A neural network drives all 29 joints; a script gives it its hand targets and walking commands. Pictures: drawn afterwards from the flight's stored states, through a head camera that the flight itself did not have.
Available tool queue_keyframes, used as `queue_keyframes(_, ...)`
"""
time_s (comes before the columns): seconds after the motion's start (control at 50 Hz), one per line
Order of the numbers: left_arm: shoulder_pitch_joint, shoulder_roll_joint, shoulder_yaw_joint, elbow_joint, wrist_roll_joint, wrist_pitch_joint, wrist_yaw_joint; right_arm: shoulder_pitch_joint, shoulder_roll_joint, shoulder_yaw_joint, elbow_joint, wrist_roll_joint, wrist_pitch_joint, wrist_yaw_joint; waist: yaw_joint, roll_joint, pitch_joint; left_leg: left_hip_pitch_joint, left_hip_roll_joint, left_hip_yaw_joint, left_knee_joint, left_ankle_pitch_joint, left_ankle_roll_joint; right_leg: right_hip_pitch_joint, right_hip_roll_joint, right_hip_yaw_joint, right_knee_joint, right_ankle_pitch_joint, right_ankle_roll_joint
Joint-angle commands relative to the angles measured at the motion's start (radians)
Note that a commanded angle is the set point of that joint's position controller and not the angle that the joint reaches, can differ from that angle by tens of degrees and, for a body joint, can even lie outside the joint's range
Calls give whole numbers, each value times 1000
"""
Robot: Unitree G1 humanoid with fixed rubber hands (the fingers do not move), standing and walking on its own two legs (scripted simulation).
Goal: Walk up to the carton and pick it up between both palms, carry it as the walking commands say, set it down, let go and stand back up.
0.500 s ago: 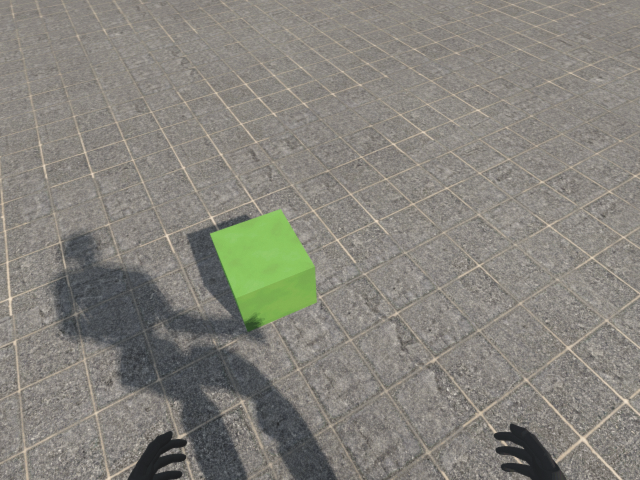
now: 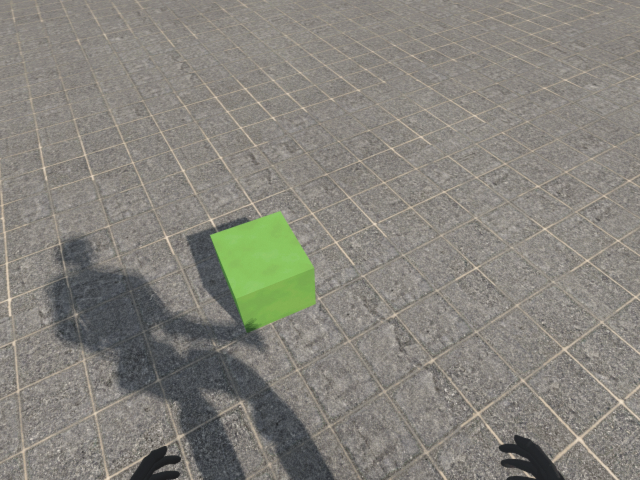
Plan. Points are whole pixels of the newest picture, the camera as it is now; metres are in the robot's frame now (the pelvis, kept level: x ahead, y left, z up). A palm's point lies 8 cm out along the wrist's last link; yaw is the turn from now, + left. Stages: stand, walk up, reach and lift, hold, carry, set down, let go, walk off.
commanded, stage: stand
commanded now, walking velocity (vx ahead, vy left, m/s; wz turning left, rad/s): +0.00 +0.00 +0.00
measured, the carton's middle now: (264, 270) +0.89 +0.23 -0.64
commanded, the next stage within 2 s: walk up in 0.56 s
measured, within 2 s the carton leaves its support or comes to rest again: neither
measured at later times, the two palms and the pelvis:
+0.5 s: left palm out of the picture +0.09 +0.26 -0.10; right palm out of the picture +0.10 -0.27 -0.09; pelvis +0.00 +0.00 +0.02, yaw +0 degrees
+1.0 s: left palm out of the picture +0.06 +0.33 -0.08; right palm out of the picture +0.14 -0.20 -0.09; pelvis +0.03 +0.06 +0.03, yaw +4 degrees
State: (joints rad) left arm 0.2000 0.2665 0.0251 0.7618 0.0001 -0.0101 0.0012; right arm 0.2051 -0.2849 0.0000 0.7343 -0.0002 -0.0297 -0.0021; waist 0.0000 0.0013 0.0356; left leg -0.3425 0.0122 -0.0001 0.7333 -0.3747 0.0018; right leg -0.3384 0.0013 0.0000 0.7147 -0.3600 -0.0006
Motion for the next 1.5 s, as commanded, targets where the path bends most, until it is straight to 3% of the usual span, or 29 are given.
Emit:
queue_keyframes(0.0, -63, 264, 66, -24, 29, -43, 4, -81, -247, -76, -17, -25, -35, -14, 4, 36, -72, 16, 108, -135, -202, 105, 91, 52, -70, 102, -136, 99, -81)
queue_keyframes(0.3, -72, 241, 48, 43, 6, -50, 0, -60, -228, -70, 46, -23, -39, -9, 0, -16, -101, 100, 101, -116, -265, 214, 65, 103, -94, 97, -220, 163, -60)
queue_keyframes(0.38, -68, 249, 43, 71, 18, -47, 0, -70, -242, -68, 69, -25, -34, -7, -7, 51, -70, 96, 109, -125, -286, 168, 64, 112, -87, 90, -255, 141, -55)
queue_keyframes(0.46, -93, 257, 45, 68, 8, -49, -2, -58, -232, -66, 91, -22, -34, -8, -10, -27, -113, 128, 103, -119, -301, 212, 57, 150, -98, 99, -266, 199, -59)
queue_keyframes(0.5, -85, 243, 45, 84, 1, -45, -3, -91, -232, -64, 79, -24, -29, -7, 0, 55, -74, 119, 108, -121, -300, 236, 61, 131, -93, 97, -277, 203, -53)
queue_keyframes(0.54, -81, 232, 48, 94, 7, -48, -3, -75, -234, -67, 106, -21, -35, -9, 3, -10, -79, 124, 106, -114, -315, 215, 46, 154, -99, 95, -287, 217, -52)
queue_keyframes(0.64, -61, 247, 37, 121, -2, -48, -2, -76, -223, -62, 125, -20, -31, -4, 0, 35, -66, 159, 112, -126, -362, 200, 51, 148, -107, 116, -325, 167, -51)
queue_keyframes(0.68, -98, 264, 45, 120, 13, -43, 0, -52, -230, -63, 146, -14, -28, -4, -11, -31, -92, 159, 101, -108, -354, 263, 39, 195, -108, 106, -322, 254, -41)
queue_keyframes(0.72, -71, 245, 42, 134, 4, -45, -3, -75, -233, -70, 136, -16, -32, -12, -4, 25, -56, 182, 104, -106, -356, 271, 44, 154, -95, 93, -336, 248, -33)
queue_keyframes(0.74, 28, 186, 58, 88, 17, -12, -14, -55, -185, -63, 113, -18, 17, 24, 53, -5, -140, -60, 69, -103, -232, -231, 44, 280, -204, 119, -337, -280, -43)
queue_keyframes(0.76, 73, 251, 83, 99, 19, 8, 12, -194, -156, -72, 29, -14, 55, 53, 111, -92, 28, -396, -18, -8, -77, -205, -19, 399, -344, 292, -515, -478, -87)
queue_keyframes(0.78, 156, 292, 97, 113, 23, 15, 38, -284, -132, -63, -14, -19, 64, 74, 142, -172, 85, -534, 36, -30, 208, -103, -20, 414, -529, 490, -607, -527, -141)
queue_keyframes(0.82, 92, 279, 87, 111, 26, -10, 47, -222, -133, -74, -21, -25, 55, 85, 80, -104, 59, -463, 89, -101, 339, -21, -6, 322, -500, 446, -610, -416, -132)
queue_keyframes(0.9, 62, 223, 72, 136, 21, -32, 32, -108, -94, -61, 42, -16, 28, 103, 39, -234, -56, -309, 54, 9, 219, 89, -52, 324, -342, 94, -574, -136, -49)
queue_keyframes(0.98, -31, 212, 85, 133, 29, -24, -10, 35, -57, -46, 116, -3, 44, 89, -53, -341, 32, 14, 60, 122, 26, 33, -69, 57, -274, -93, -547, -243, -20)
queue_keyframes(1.02, -63, 212, 89, 121, 37, -17, -25, 152, -76, -59, 165, -16, 39, 68, -92, -276, 5, 115, 27, 204, -36, 69, -78, 14, -255, -137, -420, -348, -24)
queue_keyframes(1.04, -54, 191, 81, 115, 42, -15, -19, 190, -79, -60, 184, -25, 30, 58, -107, -162, 9, 137, -2, 215, -93, 78, -64, 23, -224, -157, -297, -368, -23)
queue_keyframes(1.06, -41, 148, 66, 107, 48, -10, -20, 282, -113, -72, 224, -32, 17, 46, -131, 85, -42, 206, -31, 177, -153, 6, -29, 8, -155, -181, -29, -340, -24)
queue_keyframes(1.08, -76, 104, 46, 60, 48, -8, -23, 395, -220, -104, 237, -46, 10, 30, -183, 349, -24, 244, 159, -234, -348, -280, 39, -205, -51, -178, 340, -393, 5)
queue_keyframes(1.1, -179, 71, 31, -10, 55, 0, -29, 397, -308, -118, 217, -42, -5, 25, -159, 452, 65, 177, 380, -751, -621, -526, 83, -418, -7, -75, 557, -402, 20)
queue_keyframes(1.12, -231, 88, 31, -28, 55, -7, -29, 313, -319, -130, 176, -30, -7, 20, -123, 289, 104, 114, 403, -808, -692, -625, 90, -457, -71, 29, 576, -249, 14)
queue_keyframes(1.14, -203, 95, 38, -30, 45, -16, -30, 273, -270, -115, 167, -27, -13, 17, -113, 278, 118, 110, 372, -785, -684, -543, 132, -446, -95, 68, 556, -162, 13)
queue_keyframes(1.2, -123, 53, 23, 52, 36, -32, -47, 157, -143, -78, 149, -28, -41, 6, -52, 123, -13, 153, 246, -458, -525, -51, 119, -277, -117, 18, 456, 3, 10)
queue_keyframes(1.22, -130, 54, 26, 55, 36, -30, -48, 242, -140, -79, 162, -26, -51, 2, -64, 61, -61, 215, 255, -448, -485, 76, 125, -276, -103, 2, 405, 14, 13)
queue_keyframes(1.32, -254, 20, 10, 22, 26, -18, -59, 318, -110, -75, 176, -37, -49, -12, -100, 170, 51, 210, 257, -348, -527, 342, 185, -271, -76, -54, 63, 64, 77)
queue_keyframes(1.38, -218, 7, 10, 31, 16, -19, -57, 332, -106, -82, 191, -38, -36, -15, -79, 195, -37, 224, 222, -267, -433, 588, 145, -78, -34, -111, -122, 97, 75)
queue_keyframes(1.44, -100, 35, 26, 84, 13, -26, -45, 329, -90, -78, 203, -23, -32, -16, -18, 148, -81, 109, 179, -201, -351, 563, 106, 210, -24, -155, -265, 184, 50)
queue_keyframes(1.46, -12, 74, 42, 102, 16, -31, -38, 302, -77, -64, 191, -24, -34, -15, 18, 107, -113, 16, 145, -198, -228, 486, 88, 387, -52, -75, -327, 179, 23)
queue_keyframes(1.48, 129, 174, 74, 151, 29, -35, -25, 281, -30, -48, 163, -20, -35, -11, 73, -61, -164, -160, 70, -111, -15, 327, 47, 573, -235, 109, -366, 124, -30)
